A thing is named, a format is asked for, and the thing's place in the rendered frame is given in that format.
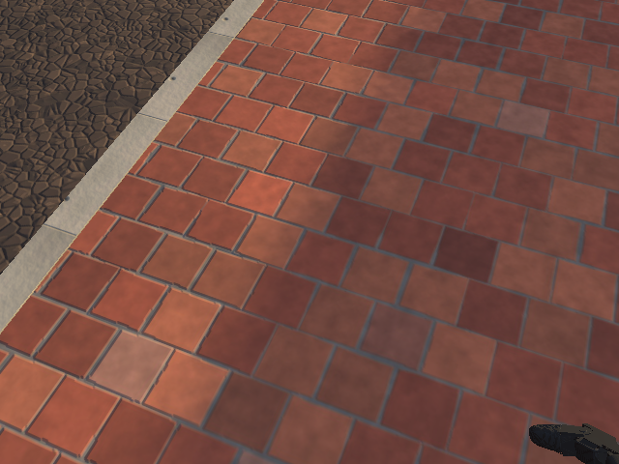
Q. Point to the robot right hand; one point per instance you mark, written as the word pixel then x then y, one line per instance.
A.
pixel 587 443

